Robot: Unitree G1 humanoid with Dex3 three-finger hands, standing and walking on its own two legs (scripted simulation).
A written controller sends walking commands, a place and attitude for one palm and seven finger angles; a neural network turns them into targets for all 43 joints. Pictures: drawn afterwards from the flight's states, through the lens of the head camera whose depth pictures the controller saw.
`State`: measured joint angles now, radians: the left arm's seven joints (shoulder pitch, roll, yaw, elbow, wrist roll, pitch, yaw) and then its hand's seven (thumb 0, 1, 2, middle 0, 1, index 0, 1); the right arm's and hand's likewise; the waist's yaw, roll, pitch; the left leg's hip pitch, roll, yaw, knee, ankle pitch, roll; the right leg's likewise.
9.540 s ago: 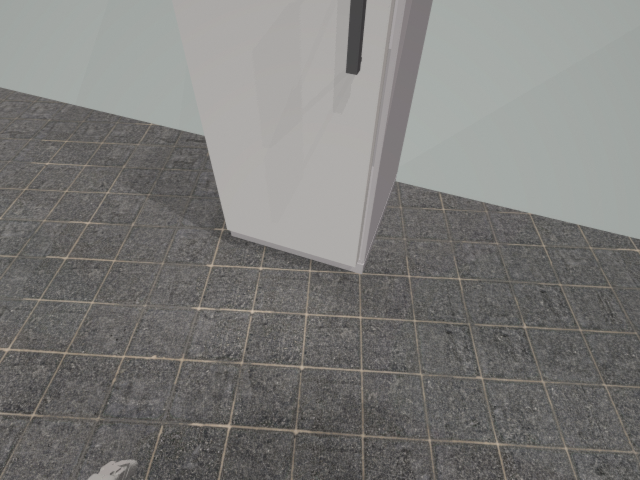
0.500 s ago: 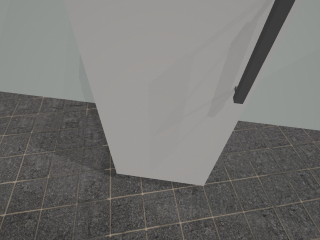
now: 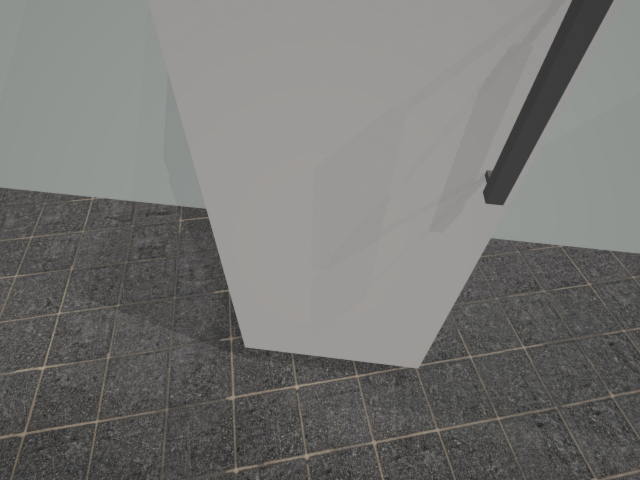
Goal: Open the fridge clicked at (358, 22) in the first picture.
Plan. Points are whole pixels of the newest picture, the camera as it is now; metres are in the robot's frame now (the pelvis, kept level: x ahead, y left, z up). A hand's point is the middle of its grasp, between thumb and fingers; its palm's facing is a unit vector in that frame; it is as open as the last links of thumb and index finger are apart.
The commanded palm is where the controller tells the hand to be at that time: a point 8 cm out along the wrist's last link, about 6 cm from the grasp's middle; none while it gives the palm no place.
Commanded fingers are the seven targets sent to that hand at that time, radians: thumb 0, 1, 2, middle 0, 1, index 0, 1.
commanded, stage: come to a stop and stand still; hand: right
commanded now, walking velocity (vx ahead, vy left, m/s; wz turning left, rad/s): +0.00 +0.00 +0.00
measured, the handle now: (531, 104) +0.52 -0.23 +0.22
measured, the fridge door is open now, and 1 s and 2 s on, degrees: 0 0 0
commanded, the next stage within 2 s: look again from close up in 0.66 s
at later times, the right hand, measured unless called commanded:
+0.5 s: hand out of the picture +0.01 -0.17 -0.17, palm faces +0.02 +0.98 -0.21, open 7.4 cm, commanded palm none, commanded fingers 0.00 -0.90 -0.90 0.20 0.30 0.20 0.30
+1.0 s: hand out of the picture +0.01 -0.19 -0.17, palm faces +0.02 +0.97 -0.23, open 7.4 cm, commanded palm none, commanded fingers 0.00 -0.90 -0.90 0.20 0.30 0.20 0.30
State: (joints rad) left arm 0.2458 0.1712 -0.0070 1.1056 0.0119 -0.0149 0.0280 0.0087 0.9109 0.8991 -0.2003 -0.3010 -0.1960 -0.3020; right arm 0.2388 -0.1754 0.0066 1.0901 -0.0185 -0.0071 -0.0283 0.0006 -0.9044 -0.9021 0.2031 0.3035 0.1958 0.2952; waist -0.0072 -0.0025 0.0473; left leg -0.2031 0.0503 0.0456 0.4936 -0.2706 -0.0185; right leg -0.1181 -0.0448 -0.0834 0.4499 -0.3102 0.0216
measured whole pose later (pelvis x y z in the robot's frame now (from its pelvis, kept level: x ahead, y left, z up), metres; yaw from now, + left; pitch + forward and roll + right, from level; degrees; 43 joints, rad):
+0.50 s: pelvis -0.01 +0.01 +0.00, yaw -1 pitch -1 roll +0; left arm 0.25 0.17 -0.01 1.13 0.01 -0.01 0.02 0.01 0.91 0.90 -0.20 -0.30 -0.20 -0.30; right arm 0.23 -0.19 0.00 1.10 -0.02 -0.01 -0.02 0.00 -0.90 -0.90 0.20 0.30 0.20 0.30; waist -0.01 0.01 0.04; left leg -0.20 0.03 0.07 0.46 -0.24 0.00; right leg -0.13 -0.06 -0.07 0.43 -0.28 0.04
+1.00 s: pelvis -0.01 +0.01 +0.00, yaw -1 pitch -1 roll +0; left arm 0.23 0.18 -0.01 1.13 0.01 -0.02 0.02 0.01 0.91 0.90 -0.20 -0.30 -0.20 -0.30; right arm 0.21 -0.21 0.00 1.10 -0.02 -0.02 -0.02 0.00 -0.90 -0.90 0.20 0.30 0.20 0.30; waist -0.01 0.01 0.05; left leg -0.20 0.04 0.06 0.45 -0.23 0.00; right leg -0.13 -0.06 -0.07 0.42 -0.27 0.03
